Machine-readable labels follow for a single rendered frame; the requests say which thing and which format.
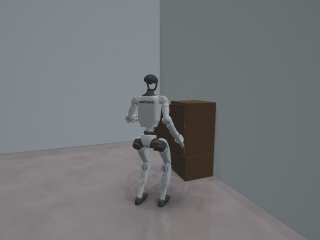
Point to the robot right forearm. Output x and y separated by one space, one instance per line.
172 129

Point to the right robot hand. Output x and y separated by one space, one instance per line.
180 141

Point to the left robot hand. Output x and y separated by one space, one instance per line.
135 119

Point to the cupboard door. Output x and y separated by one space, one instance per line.
177 114

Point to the robot right thigh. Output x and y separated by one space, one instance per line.
162 146

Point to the right robot shin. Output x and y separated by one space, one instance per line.
165 179

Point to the robot right upper arm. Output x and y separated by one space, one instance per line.
165 109

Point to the robot left upper arm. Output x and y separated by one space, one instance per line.
132 108

